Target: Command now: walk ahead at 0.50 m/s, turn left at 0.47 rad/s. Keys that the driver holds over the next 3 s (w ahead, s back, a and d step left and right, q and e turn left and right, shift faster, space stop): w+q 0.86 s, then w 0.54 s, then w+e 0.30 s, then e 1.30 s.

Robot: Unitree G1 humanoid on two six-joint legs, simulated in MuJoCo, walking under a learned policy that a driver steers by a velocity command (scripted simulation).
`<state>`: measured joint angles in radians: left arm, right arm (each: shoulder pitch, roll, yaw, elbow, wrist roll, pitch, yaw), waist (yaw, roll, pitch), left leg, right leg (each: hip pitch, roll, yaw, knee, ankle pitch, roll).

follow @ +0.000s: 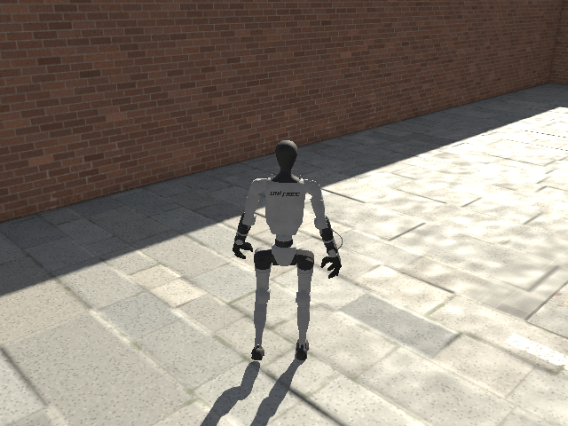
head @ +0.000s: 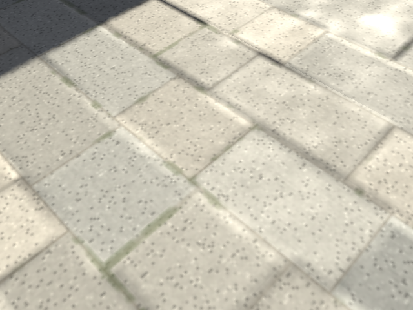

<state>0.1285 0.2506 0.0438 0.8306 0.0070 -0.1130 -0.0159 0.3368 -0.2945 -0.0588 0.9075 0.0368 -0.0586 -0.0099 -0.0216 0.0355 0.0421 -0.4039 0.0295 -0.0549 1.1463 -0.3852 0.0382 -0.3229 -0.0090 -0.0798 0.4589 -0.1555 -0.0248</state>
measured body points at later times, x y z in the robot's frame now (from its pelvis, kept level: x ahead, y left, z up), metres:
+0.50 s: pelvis +0.26 +0.08 -0.01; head +0.29 +0.11 +0.44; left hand +0.27 +0.38 -0.14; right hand +0.48 -0.14 -0.11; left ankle +0.30 +0.16 -0.74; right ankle +0.18 -0.10 -0.64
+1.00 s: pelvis +0.54 +0.14 -0.01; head +0.56 +0.15 +0.44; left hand +0.55 +0.45 -0.10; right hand +0.75 -0.07 -0.12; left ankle +0.36 +0.18 -0.65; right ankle +0.66 +0.08 -0.74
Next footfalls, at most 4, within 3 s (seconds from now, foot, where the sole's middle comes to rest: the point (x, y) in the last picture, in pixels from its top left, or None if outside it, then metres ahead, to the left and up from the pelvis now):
0.38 left None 0.34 0.17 -0.77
0.88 right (188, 245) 0.69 0.10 -0.77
1.38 left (86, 234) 0.74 0.47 -0.77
1.90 right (110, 156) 1.10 0.43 -0.77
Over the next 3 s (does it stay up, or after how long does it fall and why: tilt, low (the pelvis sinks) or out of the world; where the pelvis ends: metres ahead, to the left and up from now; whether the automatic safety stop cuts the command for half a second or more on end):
stays up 0.99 0.48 0.01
